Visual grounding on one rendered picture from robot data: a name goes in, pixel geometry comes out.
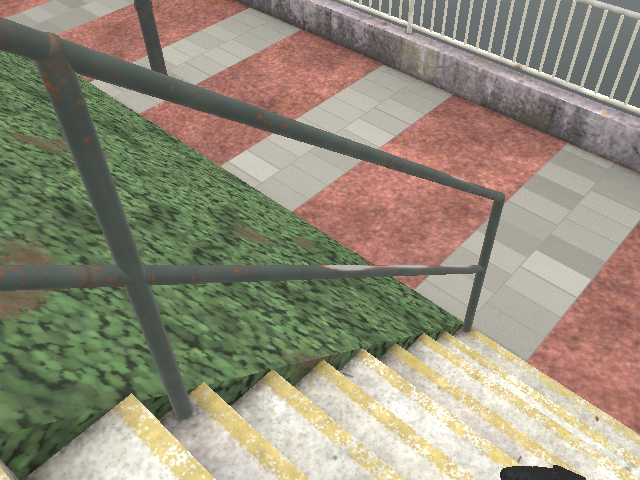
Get stairs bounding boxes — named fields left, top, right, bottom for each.
left=0, top=326, right=640, bottom=480

